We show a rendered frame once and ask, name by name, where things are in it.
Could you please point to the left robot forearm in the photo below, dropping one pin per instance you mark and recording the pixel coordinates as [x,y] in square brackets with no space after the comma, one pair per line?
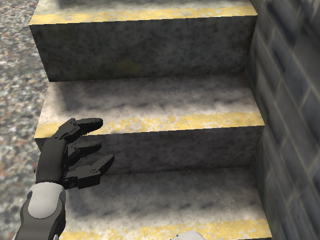
[43,215]

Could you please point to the right robot thigh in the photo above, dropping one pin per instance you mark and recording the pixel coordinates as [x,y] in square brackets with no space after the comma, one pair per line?
[189,235]

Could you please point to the left robot hand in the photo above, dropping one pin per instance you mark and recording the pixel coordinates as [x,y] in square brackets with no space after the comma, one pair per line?
[60,152]

